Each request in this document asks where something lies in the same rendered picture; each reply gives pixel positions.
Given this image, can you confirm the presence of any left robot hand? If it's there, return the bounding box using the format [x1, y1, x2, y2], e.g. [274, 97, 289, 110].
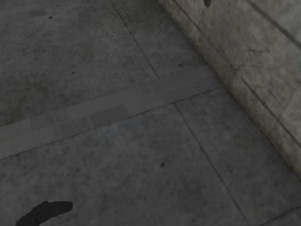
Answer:
[16, 201, 73, 226]

